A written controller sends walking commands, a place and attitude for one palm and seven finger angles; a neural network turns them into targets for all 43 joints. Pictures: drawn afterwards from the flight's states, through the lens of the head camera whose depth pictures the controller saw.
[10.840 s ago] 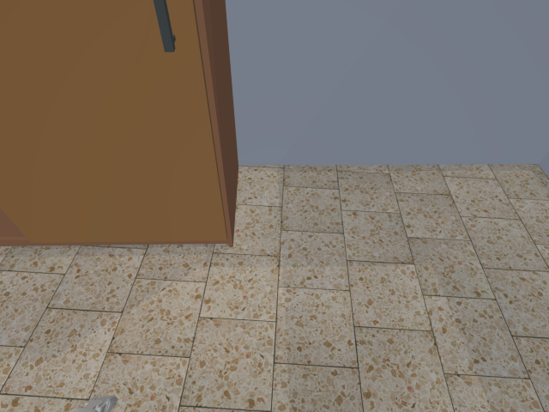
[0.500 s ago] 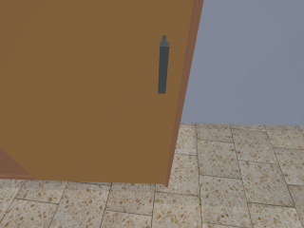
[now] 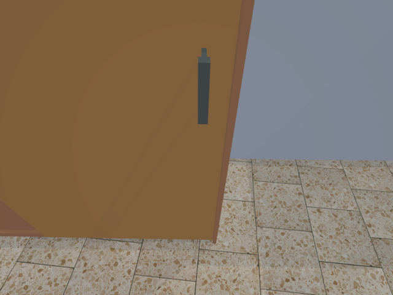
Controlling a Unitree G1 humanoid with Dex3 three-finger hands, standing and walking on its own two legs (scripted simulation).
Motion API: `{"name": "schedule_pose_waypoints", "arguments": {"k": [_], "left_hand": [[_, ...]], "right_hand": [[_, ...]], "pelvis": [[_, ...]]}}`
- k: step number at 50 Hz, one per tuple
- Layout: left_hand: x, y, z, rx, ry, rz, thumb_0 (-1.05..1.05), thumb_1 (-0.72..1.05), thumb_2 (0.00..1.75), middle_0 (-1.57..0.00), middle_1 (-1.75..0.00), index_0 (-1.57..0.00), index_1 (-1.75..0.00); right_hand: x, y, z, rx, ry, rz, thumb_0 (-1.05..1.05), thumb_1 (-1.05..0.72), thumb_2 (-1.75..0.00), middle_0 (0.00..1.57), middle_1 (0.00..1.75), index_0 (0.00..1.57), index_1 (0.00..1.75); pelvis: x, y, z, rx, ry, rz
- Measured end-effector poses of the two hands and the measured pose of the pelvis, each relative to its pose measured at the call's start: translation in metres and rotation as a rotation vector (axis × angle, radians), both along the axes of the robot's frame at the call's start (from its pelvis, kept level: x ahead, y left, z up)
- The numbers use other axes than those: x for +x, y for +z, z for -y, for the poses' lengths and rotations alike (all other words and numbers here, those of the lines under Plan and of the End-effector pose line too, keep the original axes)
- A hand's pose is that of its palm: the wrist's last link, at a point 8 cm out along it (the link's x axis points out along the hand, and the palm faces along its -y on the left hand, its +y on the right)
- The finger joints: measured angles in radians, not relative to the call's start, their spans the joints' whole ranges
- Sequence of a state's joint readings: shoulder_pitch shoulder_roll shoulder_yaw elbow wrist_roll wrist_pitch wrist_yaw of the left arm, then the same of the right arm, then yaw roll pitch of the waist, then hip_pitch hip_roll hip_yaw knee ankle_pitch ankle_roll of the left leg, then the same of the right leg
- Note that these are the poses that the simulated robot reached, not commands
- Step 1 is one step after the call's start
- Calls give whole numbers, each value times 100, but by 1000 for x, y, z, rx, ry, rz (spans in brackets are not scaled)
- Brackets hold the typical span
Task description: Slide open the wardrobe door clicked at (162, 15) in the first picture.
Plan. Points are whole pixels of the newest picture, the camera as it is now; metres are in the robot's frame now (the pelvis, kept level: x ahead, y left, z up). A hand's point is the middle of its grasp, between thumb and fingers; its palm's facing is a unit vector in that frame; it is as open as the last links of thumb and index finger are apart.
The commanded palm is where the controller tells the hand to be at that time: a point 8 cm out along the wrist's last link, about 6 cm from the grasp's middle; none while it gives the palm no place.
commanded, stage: look again from close up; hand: right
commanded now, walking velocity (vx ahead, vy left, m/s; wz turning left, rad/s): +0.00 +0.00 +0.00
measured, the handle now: (203, 87) +0.47 +0.02 +0.19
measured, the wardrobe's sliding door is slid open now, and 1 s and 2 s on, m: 0.00 0.00 0.00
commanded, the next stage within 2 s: shuffle to correct the standing spot in 0.76 s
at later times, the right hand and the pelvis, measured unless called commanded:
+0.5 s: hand out of the picture +0.06 -0.24 -0.17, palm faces -0.04 +0.95 -0.30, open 7.4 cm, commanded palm none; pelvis +0.01 -0.01 +0.00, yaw +0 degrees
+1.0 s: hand out of the picture +0.06 -0.23 -0.17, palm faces -0.03 +0.96 -0.29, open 7.4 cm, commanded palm none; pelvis +0.01 +0.00 +0.00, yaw +0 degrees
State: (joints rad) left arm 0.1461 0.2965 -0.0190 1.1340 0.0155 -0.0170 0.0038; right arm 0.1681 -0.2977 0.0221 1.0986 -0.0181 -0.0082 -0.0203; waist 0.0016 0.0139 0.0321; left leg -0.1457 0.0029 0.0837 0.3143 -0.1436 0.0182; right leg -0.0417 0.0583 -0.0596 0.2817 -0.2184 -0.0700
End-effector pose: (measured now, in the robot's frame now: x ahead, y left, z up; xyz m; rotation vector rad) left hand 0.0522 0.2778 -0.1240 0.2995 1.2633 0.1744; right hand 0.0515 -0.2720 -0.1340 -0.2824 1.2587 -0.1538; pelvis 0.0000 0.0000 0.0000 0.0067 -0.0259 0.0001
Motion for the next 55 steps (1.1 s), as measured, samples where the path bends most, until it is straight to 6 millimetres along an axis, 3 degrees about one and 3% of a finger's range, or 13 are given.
{"name": "schedule_pose_waypoints", "arguments": {"k": [13, 45, 55], "left_hand": [[7, 1, 4, 5, -1, 11, 0, 91, 90, -21, -30, -20, -30], [9, 1, 2, 11, 3, 2, 0, 91, 90, -21, -30, -20, -30], [-3, -6, 12, -17, 34, -10, 0, 91, 90, -20, -30, -20, -30]], "right_hand": [[10, 1, 6, -4, 0, 13, 0, -91, -89, 20, 30, 20, 30], [9, 1, 8, -8, -8, -3, 0, -91, -89, 20, 30, 20, 30], [-4, -9, -16, 29, -18, -57, 0, -91, -90, 20, 30, 19, 30]], "pelvis": [[4, 0, 5, 0, 2, 3], [7, 0, 4, -1, 1, 3], [8, -1, -5, -8, 13, 3]]}}
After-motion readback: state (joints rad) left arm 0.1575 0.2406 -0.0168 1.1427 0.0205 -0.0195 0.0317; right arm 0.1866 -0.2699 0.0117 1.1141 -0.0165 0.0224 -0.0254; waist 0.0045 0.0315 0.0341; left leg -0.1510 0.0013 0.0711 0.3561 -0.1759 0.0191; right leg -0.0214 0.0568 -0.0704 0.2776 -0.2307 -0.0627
